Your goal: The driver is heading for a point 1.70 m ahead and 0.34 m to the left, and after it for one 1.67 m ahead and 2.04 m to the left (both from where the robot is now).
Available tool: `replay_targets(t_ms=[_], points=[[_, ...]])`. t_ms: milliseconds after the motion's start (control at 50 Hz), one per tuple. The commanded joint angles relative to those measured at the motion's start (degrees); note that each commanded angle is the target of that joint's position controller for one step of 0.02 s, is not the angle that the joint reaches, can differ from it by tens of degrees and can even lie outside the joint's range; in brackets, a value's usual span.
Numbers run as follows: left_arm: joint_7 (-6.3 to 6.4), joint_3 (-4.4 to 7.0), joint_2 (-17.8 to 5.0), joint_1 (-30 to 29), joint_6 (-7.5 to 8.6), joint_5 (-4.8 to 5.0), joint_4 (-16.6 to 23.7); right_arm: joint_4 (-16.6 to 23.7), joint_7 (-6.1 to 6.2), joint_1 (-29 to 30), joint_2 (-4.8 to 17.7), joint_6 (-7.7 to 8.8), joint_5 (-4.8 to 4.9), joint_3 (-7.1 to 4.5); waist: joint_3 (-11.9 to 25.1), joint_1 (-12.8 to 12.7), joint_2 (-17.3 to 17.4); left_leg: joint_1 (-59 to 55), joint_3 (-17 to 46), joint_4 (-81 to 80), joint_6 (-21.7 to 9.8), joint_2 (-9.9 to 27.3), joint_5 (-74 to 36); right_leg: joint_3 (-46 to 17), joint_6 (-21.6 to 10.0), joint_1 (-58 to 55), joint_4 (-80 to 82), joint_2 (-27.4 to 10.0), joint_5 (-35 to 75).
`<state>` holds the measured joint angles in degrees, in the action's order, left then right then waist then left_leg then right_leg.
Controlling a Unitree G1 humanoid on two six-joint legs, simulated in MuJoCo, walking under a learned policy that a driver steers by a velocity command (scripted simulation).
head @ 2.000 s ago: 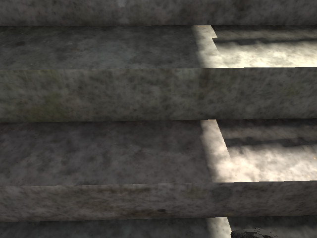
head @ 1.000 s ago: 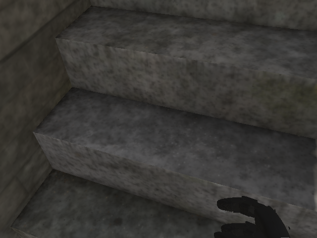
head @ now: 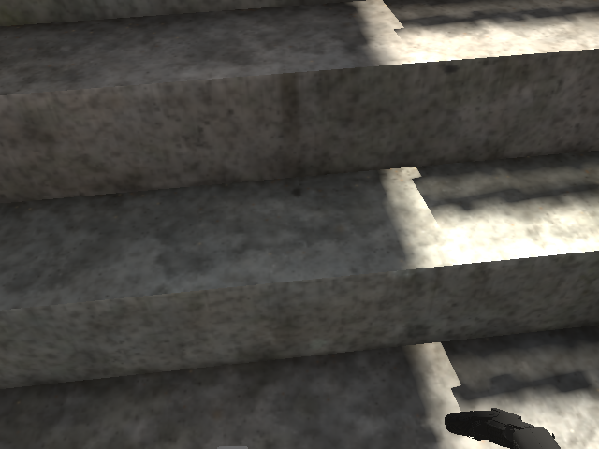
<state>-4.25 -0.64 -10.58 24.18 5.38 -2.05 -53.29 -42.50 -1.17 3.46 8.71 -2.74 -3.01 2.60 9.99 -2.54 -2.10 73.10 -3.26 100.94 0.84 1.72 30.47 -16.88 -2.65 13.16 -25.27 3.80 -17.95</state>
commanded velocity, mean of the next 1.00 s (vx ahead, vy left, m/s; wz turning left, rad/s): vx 0.01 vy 0.00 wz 0.01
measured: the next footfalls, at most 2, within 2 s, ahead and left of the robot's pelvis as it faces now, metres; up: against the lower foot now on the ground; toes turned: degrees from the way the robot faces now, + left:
left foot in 0.04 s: +0.17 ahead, +0.13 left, +0.21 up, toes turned +1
right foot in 0.52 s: +0.21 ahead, -0.09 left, +0.20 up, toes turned -6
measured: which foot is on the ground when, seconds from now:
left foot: up 0.00-0.02, down 0.04-0.86, up 0.88-1.00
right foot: down 0.00-0.08, up 0.10-0.50, down 0.52-1.00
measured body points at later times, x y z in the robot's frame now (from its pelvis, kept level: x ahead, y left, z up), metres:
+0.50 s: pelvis +0.10 +0.02 +0.18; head +0.09 +0.02 +0.63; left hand +0.20 +0.25 +0.04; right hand +0.15 -0.21 +0.03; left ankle +0.13 +0.13 -0.54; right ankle +0.17 -0.09 -0.53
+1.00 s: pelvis +0.17 +0.01 +0.20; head +0.17 +0.01 +0.65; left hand +0.26 +0.26 +0.07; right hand +0.26 -0.22 +0.06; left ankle +0.10 +0.13 -0.42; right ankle +0.17 -0.09 -0.54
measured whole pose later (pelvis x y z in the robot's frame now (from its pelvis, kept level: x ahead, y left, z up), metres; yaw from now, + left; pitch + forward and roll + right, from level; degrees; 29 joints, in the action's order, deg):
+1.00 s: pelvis +0.17 +0.01 +0.20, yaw +3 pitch +3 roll -2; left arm 3.0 2.0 -9.8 12.4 2.9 -2.7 -48.3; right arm -53.6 -1.5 -14.0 11.5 2.6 -1.3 -2.3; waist 4.2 -1.6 2.4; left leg 33.0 2.0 76.3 -1.4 2.0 28.3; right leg 9.7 -4.2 14.4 -23.6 0.9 -12.5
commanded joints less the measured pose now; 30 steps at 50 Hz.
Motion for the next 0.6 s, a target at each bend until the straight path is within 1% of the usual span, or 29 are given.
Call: replay_targets(t_ms=[20,40,60,80,100,120,140,160,180,200,220,240,260,280,300,340,360,380,400,420,440,460,480,500,520,540,560,580,600], points=[[-0.9,3.54,-12.76,-3.39,1.48,1.01,1.28,8.73,-2.6,10.3,0.72,0.13,1.61,-0.4,0.35,5.26,-10.08,-28.08,-5.45,-14.7,-0.78,-4.24,-3.47,-6.36,-13.54,8.06,13.24,-17.4,67.71],[-1.54,4.02,-13.77,-5.78,2.35,2.93,1.5,7.82,-3.03,7.29,5.0,0.84,2.35,-1.81,2.1,8.0,-8.89,-29.33,-6.36,-26.13,-2.63,-6.67,-4.74,-3.43,-12.0,-2.63,5.82,-15.52,91.23],[-2.11,4.63,-13.3,-6.62,2.75,2.58,2.13,3.81,-2.22,-0.86,6.67,1.19,2.01,-2.38,8.17,8.26,-6.57,-37.09,0.3,-35.86,-5.45,-7.13,-14.74,-0.44,-9.97,-7.27,-3.12,-12.88,103.61],[-3.04,4.66,-8.2,0.38,2.34,-0.87,1.58,-0.78,-1.46,-10.44,7.72,1.24,1.57,-2.54,18.34,5.77,8.64,-58.18,23.16,-43.74,-14.96,0.2,-30.6,0.33,-5.29,8.63,-12.27,-6.12,78.7],[-3.1,5.11,-6.92,-0.58,-0.27,-0.79,0.99,-1.49,-1.24,-19.92,11.62,-0.1,-2.61,-4.29,16.97,12.34,21.09,-67.15,47.86,-65.21,-22.24,11.48,-22.57,-0.02,-0.82,25.8,-26.53,2.41,21.74],[-2.92,7.22,-9.35,-5.73,-2.72,0.92,-2.11,-3.96,-2.0,-25.75,12.38,0.07,-4.0,-4.96,8.4,18.0,23.17,-56.65,63.06,-74.59,-23.06,14.61,2.33,-8.95,0.33,31.52,-61.87,7.1,10.2],[-2.1,7.32,-6.97,-10.38,-3.35,3.06,0.07,-7.12,-1.78,-23.89,12.88,3.09,-2.1,-4.45,0.61,12.05,16.07,-49.96,57.79,-76.75,-17.05,11.12,21.39,-11.0,-2.23,39.01,-70.97,6.86,15.5],[-0.52,5.95,-4.49,-9.24,-2.9,3.3,-0.44,-8.43,-1.69,-15.66,10.42,4.88,0.09,-4.25,-7.22,6.63,10.15,-43.98,48.08,-74.51,-15.21,10.75,23.81,-8.78,-3.67,42.95,-72.48,4.75,16.9],[0.63,5.52,-5.59,-8.26,-2.52,1.87,-2.26,-8.58,-1.16,-9.42,5.06,5.72,1.43,-3.13,-6.18,4.22,2.49,-39.96,39.82,-71.39,-14.68,9.62,18.58,-5.12,-3.91,40.94,-74.28,2.06,18.44],[1.54,4.89,-5.26,-8.66,-2.66,0.88,-2.19,-8.84,-0.89,-5.51,0.15,6.59,2.2,-1.74,-4.2,1.57,-1.29,-36.8,32.04,-69.72,-12.64,7.2,12.0,-2.7,-3.45,37.74,-71.28,-0.15,17.64],[1.86,4.19,-4.54,-7.82,-3.06,0.8,-2.47,-8.27,-0.59,-0.66,-2.75,7.06,2.36,-0.91,-2.78,-0.67,-1.34,-34.77,26.08,-71.21,-10.45,5.06,4.66,-1.02,-2.35,35.45,-70.43,-1.65,15.07],[2.59,3.44,-4.01,-7.33,-3.39,0.46,-2.45,-6.91,0.05,1.42,-2.77,7.97,2.88,-0.8,-1.62,-1.24,0.43,-35.5,21.34,-72.15,-8.77,3.93,-3.03,-1.01,-0.41,34.57,-68.6,-2.51,12.69],[1.92,3.11,-4.24,-6.92,-3.82,0.04,-3.22,-6.06,0.3,3.04,-1.66,8.71,3.13,-0.74,-0.09,-1.54,2.41,-35.85,16.24,-72.27,-7.97,2.26,-8.62,0.62,1.23,33.1,-68.77,-2.28,12.09],[0.82,2.76,-4.59,-6.03,-3.88,-0.1,-4.01,-5.32,0.24,3.14,0.12,9.51,2.77,-1.01,0.04,-1.69,2.11,-34.82,11.21,-72.06,-7.39,1.1,-12.81,2.37,2.43,31.28,-67.99,-2.53,13.1],[2.03,2.72,-6.52,-10.85,-3.79,0.02,-1.34,-4.66,-0.48,-0.51,1.43,10.01,2.82,-0.91,0.39,0.25,-0.52,-39.39,11.8,-74.32,-8.53,3.94,-12.34,4.08,6.08,34.93,-60.1,-4.0,9.33],[2.61,3.26,-8.27,-12.37,-4.09,-0.79,-2.48,-6.17,-1.42,-7.97,5.45,10.73,2.8,-2.36,-0.94,2.76,4.85,-43.36,11.55,-76.21,-8.55,4.63,-5.55,7.43,8.25,34.69,-56.24,-6.09,6.33],[2.76,3.7,-9.27,-11.8,-4.14,-1.17,-3.33,-6.31,-1.49,-10.31,7.28,10.72,2.5,-3.05,-2.25,3.56,6.08,-43.83,13.31,-76.96,-9.33,5.73,-2.34,8.52,8.74,34.9,-56.04,-6.75,6.08],[2.24,3.04,-7.53,-13.66,-4.01,-0.18,-2.09,-5.02,-2.87,-8.49,4.34,10.9,3.76,-1.95,-4.58,2.26,2.44,-47.09,12.25,-81.61,-5.89,7.42,2.67,12.79,11.76,32.31,-40.14,-9.8,-8.79],[1.83,2.81,-6.0,-15.31,-4.04,0.02,-1.45,-5.99,-2.99,-10.42,4.79,10.84,4.97,-2.48,-5.37,4.05,5.18,-45.11,10.77,-81.17,-4.67,5.65,4.14,16.38,12.61,25.25,-30.25,-9.63,-10.96],[4.55,0.07,2.66,-14.33,-5.8,3.64,0.64,-15.41,4.97,-22.67,3.0,6.94,4.41,-4.3,-13.62,4.06,7.79,-39.66,10.88,-81.49,-11.6,5.4,3.04,24.25,5.7,17.98,-25.62,-6.38,2.49],[5.34,0.41,1.91,-10.6,-6.6,4.62,-1.99,-16.34,6.48,-27.32,5.27,5.82,2.81,-4.6,-11.89,5.78,9.3,-40.85,11.18,-83.91,-12.66,7.59,-2.35,24.14,3.16,12.26,-23.13,-4.44,0.13],[5.98,0.46,1.51,-6.07,-6.69,3.24,-2.6,-16.17,6.71,-24.84,6.73,5.2,2.26,-5.08,-11.58,3.61,11.25,-42.83,11.64,-82.86,-12.66,8.28,-3.87,24.22,1.17,7.8,-18.22,-4.57,0.32],[6.48,0.46,1.25,-2.18,-6.24,2.42,-4.34,-16.1,6.38,-21.26,5.31,5.32,2.3,-4.58,-11.34,1.75,8.88,-43.6,10.89,-79.65,-12.42,8.53,-7.33,23.89,-0.51,3.47,-10.53,-4.23,4.97],[6.49,0.11,0.82,-2.19,-5.09,1.23,-4.13,-15.95,5.36,-19.44,3.66,5.38,1.87,-4.34,-12.54,1.65,6.92,-45.32,9.44,-75.57,-11.17,6.77,-11.12,22.43,-1.48,3.02,-5.16,-3.86,7.03],[6.57,-0.32,0.52,-0.78,-3.72,0.41,-3.54,-16.22,4.5,-19.82,2.48,5.38,2.15,-4.18,-11.02,1.46,6.12,-46.99,7.57,-68.32,-9.51,4.99,-14.27,15.34,-1.23,0.07,-1.14,-7.65,7.63],[6.84,-0.27,-2.25,-1.88,-2.91,0.24,-2.09,-16.08,3.73,-22.31,0.38,5.07,3.59,-3.85,-7.92,3.67,0.02,-46.08,7.1,-65.84,-6.71,3.14,-12.16,3.31,-2.38,-3.58,4.76,-14.96,7.08],[7.47,-0.29,-1.54,-4.07,-3.02,0.38,-1.59,-17.04,3.52,-23.41,0.32,4.46,5.11,-3.68,-7.34,4.86,-8.32,-50.16,4.9,-66.97,-4.56,2.67,-12.21,-3.99,-5.68,2.71,11.65,-18.0,-8.91],[7.57,-0.43,0.23,-5.23,-3.08,1.13,-1.52,-17.59,3.94,-23.0,2.0,4.08,4.33,-3.8,-11.21,5.43,-5.8,-53.51,4.95,-69.1,-3.69,2.46,-12.58,-4.01,-5.85,6.21,14.61,-16.8,-15.35],[7.59,-0.06,-0.45,-8.27,-2.98,1.59,-0.84,-18.13,4.35,-23.04,1.76,4.36,4.08,-3.48,-14.01,5.93,-3.87,-56.45,5.49,-73.7,-3.77,2.77,-15.4,0.42,-4.86,8.5,12.99,-14.43,-10.37]])
Over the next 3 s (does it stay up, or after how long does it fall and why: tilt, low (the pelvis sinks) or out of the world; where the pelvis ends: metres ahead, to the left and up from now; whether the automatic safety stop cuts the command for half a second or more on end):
stays up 0.69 0.13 0.60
